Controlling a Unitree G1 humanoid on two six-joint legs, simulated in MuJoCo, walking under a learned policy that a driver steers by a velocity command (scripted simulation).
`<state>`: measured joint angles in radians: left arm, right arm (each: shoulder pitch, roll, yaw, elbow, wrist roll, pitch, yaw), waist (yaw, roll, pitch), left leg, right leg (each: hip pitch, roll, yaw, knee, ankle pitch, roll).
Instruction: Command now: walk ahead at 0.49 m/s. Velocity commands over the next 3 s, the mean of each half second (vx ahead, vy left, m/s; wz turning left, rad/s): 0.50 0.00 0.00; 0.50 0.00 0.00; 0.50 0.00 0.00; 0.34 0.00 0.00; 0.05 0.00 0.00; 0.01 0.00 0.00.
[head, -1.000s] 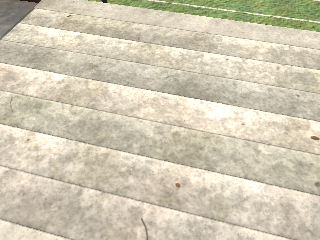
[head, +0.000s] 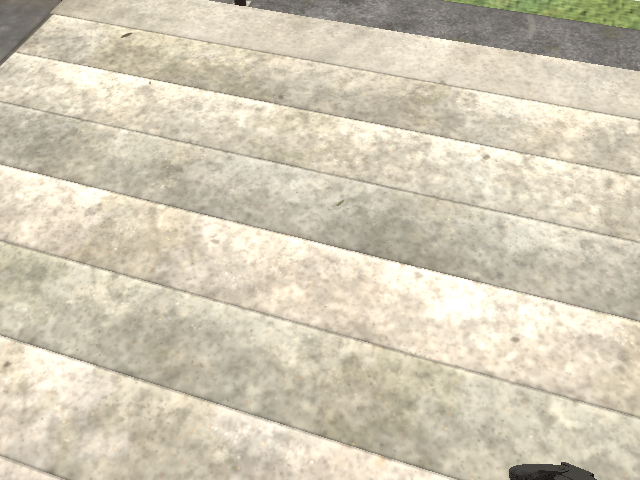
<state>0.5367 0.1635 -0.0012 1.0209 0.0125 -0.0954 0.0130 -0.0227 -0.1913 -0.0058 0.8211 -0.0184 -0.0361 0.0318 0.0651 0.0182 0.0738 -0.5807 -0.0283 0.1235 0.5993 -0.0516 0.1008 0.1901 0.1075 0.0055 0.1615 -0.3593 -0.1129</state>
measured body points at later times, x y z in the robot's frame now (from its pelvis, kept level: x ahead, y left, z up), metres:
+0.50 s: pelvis +0.27 -0.01 +0.01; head +0.30 -0.01 +0.46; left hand +0.47 +0.20 -0.10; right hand +0.18 -0.23 -0.13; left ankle +0.16 +0.05 -0.73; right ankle +0.45 -0.14 -0.69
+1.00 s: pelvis +0.54 -0.05 +0.02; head +0.57 -0.05 +0.47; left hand +0.46 +0.18 -0.13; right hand +0.70 -0.27 -0.11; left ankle +0.71 +0.09 -0.68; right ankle +0.46 -0.11 -0.73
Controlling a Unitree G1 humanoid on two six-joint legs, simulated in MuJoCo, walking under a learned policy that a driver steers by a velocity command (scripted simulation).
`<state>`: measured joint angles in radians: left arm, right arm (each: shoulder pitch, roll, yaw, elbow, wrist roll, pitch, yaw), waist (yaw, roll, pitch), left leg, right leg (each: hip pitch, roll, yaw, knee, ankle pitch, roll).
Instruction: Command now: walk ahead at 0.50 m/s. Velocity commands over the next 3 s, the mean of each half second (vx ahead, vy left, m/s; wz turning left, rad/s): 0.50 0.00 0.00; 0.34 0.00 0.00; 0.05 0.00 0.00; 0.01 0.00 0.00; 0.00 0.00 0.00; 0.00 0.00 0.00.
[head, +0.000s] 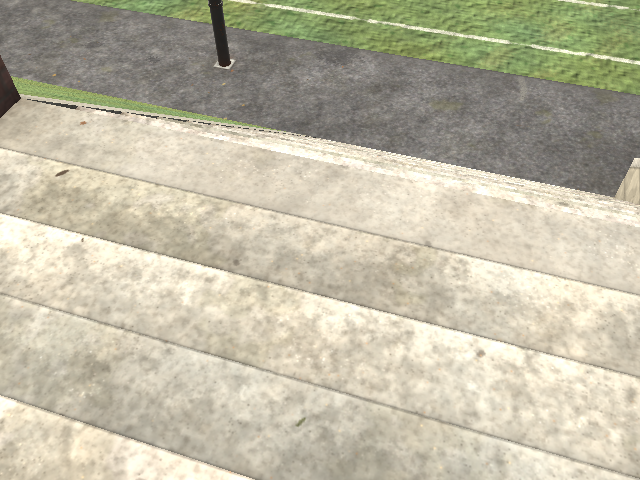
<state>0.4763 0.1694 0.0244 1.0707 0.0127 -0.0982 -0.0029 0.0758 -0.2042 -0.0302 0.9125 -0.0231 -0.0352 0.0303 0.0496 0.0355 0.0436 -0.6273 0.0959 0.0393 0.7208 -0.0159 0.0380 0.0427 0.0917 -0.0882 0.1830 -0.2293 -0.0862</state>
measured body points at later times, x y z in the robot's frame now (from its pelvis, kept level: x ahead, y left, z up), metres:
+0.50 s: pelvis +0.27 +0.05 +0.00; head +0.29 +0.06 +0.45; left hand +0.39 +0.28 -0.14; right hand +0.21 -0.19 -0.14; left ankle +0.22 +0.10 -0.74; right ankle +0.41 -0.11 -0.68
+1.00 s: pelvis +0.48 +0.00 +0.00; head +0.52 -0.02 +0.45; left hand +0.48 +0.23 -0.15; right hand +0.55 -0.24 -0.16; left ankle +0.53 +0.14 -0.70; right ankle +0.52 -0.06 -0.74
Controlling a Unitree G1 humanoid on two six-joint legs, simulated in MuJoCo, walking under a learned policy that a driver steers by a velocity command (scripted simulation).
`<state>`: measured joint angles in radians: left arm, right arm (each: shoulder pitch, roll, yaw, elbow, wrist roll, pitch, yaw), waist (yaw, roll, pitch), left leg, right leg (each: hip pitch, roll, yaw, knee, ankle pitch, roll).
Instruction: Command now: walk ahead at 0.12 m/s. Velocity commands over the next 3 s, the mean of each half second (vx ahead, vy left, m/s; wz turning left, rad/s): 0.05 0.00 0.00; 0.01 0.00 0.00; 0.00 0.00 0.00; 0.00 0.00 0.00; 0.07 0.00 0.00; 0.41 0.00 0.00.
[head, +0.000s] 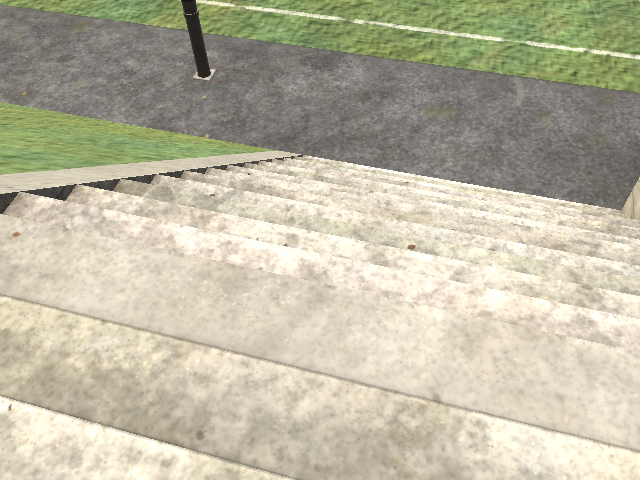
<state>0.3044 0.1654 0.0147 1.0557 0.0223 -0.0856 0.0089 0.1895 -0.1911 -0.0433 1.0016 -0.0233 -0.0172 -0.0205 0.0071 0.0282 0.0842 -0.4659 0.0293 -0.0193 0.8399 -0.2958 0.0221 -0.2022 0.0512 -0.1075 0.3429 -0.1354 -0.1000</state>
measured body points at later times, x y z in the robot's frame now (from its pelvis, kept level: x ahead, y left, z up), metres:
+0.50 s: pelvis +0.04 +0.03 +0.00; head +0.04 +0.03 +0.45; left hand +0.03 +0.25 -0.16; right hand +0.04 -0.19 -0.16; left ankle +0.06 +0.13 -0.74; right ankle +0.03 -0.06 -0.74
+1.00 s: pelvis +0.05 +0.03 +0.00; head +0.05 +0.03 +0.45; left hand +0.01 +0.23 -0.16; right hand +0.02 -0.18 -0.16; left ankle +0.06 +0.13 -0.74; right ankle +0.03 -0.06 -0.74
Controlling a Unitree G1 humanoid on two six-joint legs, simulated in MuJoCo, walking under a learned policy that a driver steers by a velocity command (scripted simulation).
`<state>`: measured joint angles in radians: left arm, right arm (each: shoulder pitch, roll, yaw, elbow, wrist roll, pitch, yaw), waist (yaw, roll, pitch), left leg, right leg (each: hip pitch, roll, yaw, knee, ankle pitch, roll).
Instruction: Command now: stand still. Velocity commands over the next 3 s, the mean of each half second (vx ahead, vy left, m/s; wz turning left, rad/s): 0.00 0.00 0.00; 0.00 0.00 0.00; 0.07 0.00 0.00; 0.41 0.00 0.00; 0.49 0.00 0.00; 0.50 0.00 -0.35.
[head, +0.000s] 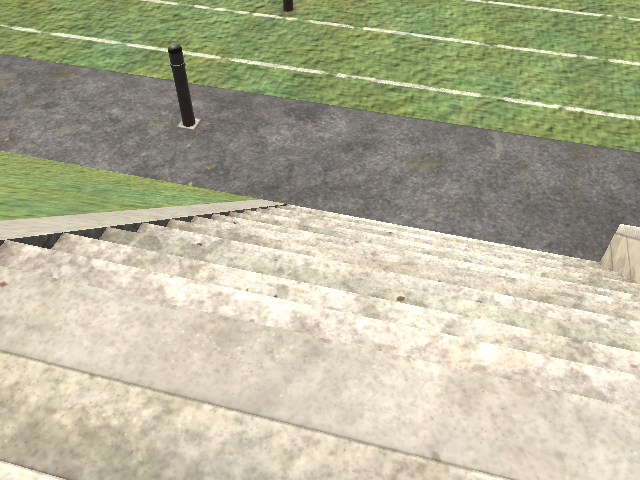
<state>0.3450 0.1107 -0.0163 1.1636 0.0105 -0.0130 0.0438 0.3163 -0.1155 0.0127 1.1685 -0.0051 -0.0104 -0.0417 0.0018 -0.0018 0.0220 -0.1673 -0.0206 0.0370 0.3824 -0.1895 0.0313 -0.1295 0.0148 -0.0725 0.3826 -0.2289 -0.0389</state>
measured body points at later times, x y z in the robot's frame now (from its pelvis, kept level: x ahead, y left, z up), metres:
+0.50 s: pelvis +0.00 -0.01 +0.00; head +0.01 -0.01 +0.45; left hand -0.04 +0.19 -0.16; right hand -0.03 -0.21 -0.17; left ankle +0.01 +0.10 -0.74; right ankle -0.01 -0.09 -0.74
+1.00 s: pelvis +0.01 -0.02 +0.00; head +0.02 -0.02 +0.45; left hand -0.03 +0.18 -0.16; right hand -0.03 -0.21 -0.17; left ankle +0.01 +0.10 -0.74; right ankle -0.01 -0.09 -0.74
